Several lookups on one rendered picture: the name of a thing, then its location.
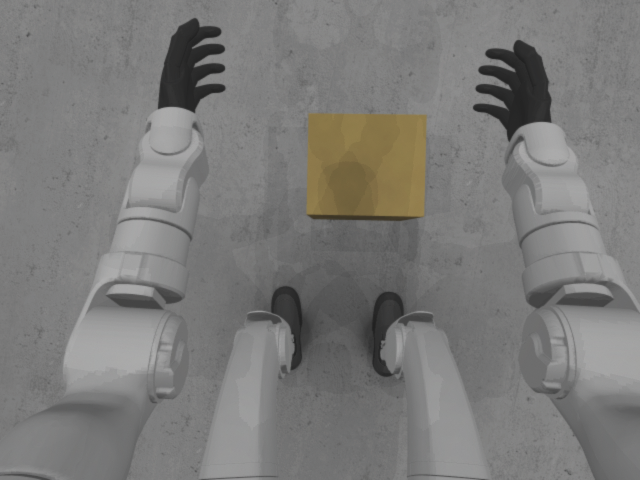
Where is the robot left upper arm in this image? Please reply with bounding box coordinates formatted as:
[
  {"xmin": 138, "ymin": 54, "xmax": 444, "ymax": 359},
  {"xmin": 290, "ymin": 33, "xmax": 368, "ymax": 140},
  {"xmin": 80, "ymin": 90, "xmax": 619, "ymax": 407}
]
[{"xmin": 0, "ymin": 305, "xmax": 189, "ymax": 480}]

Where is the robot right upper arm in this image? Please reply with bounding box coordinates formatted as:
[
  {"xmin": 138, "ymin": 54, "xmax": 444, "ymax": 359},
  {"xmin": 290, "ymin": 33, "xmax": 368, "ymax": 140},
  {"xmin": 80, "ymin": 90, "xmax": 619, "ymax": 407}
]
[{"xmin": 518, "ymin": 304, "xmax": 640, "ymax": 480}]

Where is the robot right forearm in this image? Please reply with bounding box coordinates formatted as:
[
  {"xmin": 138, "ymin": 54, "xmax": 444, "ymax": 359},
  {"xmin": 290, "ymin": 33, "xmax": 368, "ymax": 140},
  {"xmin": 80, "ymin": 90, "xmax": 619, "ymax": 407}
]
[{"xmin": 502, "ymin": 122, "xmax": 640, "ymax": 314}]

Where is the right robot foot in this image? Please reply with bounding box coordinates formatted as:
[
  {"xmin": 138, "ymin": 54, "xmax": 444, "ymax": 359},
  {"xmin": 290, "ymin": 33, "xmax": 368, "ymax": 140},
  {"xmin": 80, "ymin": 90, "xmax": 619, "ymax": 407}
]
[{"xmin": 372, "ymin": 292, "xmax": 404, "ymax": 377}]

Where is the robot right hand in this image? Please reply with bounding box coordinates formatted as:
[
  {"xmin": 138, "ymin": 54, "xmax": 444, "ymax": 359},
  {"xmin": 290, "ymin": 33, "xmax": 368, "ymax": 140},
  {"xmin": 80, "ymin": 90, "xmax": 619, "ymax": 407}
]
[{"xmin": 473, "ymin": 40, "xmax": 552, "ymax": 142}]

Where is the carton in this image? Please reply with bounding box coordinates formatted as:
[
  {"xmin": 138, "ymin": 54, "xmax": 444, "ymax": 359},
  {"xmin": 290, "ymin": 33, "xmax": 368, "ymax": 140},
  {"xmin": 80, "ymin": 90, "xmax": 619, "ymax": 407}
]
[{"xmin": 306, "ymin": 113, "xmax": 427, "ymax": 221}]

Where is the robot left hand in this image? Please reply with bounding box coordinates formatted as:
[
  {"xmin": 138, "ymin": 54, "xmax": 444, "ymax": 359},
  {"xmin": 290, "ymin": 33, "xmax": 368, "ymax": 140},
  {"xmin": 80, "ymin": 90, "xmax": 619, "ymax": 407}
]
[{"xmin": 158, "ymin": 18, "xmax": 225, "ymax": 113}]

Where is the robot left shin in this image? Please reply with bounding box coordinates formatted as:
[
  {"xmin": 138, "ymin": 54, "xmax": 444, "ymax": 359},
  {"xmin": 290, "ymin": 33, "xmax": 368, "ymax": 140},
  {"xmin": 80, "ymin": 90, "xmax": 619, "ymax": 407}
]
[{"xmin": 233, "ymin": 311, "xmax": 295, "ymax": 361}]

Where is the robot left forearm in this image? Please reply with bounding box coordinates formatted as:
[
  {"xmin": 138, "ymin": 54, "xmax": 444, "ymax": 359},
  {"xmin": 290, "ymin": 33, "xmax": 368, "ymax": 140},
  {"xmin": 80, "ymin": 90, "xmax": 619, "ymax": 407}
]
[{"xmin": 63, "ymin": 107, "xmax": 209, "ymax": 388}]

